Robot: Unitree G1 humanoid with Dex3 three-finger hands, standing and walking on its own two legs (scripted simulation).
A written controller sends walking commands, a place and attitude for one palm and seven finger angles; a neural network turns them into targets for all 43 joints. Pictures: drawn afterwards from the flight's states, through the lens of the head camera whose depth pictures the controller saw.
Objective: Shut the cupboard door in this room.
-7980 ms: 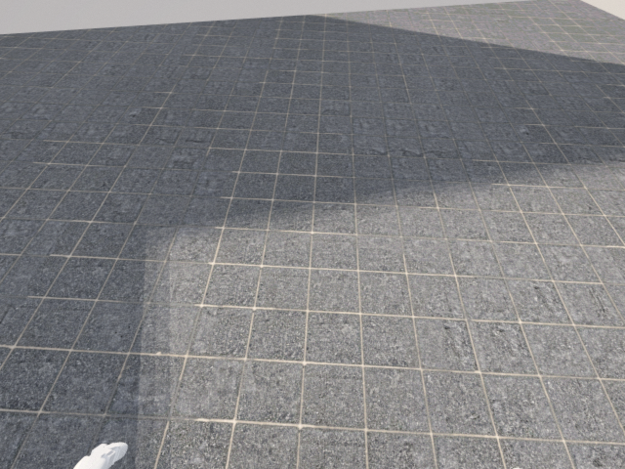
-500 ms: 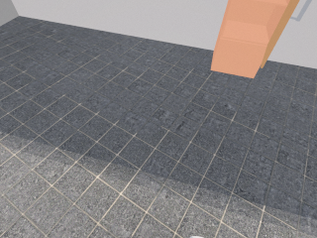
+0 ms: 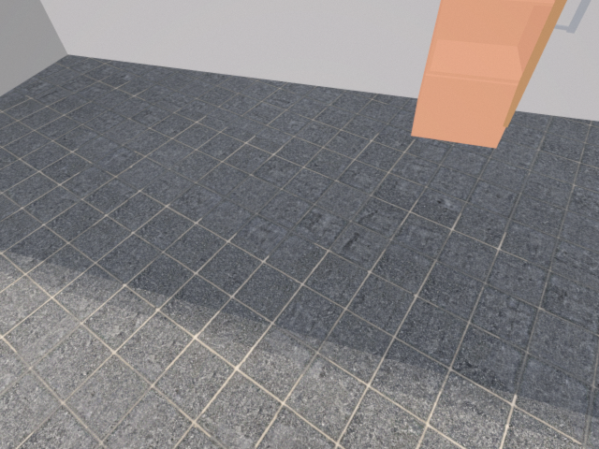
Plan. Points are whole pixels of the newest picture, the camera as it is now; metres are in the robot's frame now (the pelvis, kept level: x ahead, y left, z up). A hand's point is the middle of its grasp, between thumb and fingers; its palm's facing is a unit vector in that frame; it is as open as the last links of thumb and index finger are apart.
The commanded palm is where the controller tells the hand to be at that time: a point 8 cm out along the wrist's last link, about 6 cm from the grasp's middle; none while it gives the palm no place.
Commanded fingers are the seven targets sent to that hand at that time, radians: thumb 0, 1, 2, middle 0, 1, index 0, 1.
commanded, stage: stand and wait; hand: left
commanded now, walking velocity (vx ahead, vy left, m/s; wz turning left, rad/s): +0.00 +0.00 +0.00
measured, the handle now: (574, 6) +1.36 -0.78 +0.04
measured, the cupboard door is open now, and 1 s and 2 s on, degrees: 77 77 77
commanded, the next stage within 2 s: turn or walk to find it in 0.04 s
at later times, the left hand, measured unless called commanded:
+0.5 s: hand out of the picture -0.02 +0.23 -0.18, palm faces +0.15 -0.96 -0.25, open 7.4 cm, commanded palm none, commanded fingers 0.00 0.90 0.90 -0.20 -0.30 -0.20 -0.30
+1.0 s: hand out of the picture +0.02 +0.25 -0.16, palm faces +0.26 -0.93 -0.27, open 7.4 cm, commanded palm none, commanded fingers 0.00 0.90 0.90 -0.20 -0.30 -0.20 -0.30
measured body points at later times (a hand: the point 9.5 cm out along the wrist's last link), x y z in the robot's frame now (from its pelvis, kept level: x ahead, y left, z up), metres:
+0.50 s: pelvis -0.02 +0.03 -0.01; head +0.01 +0.02 +0.44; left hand -0.03 +0.28 -0.16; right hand +0.03 -0.20 -0.17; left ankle -0.04 +0.14 -0.74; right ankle +0.01 -0.08 -0.74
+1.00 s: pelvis -0.01 +0.03 -0.01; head +0.02 +0.02 +0.44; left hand +0.01 +0.29 -0.14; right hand +0.09 -0.18 -0.17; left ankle -0.04 +0.15 -0.74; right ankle +0.00 -0.08 -0.73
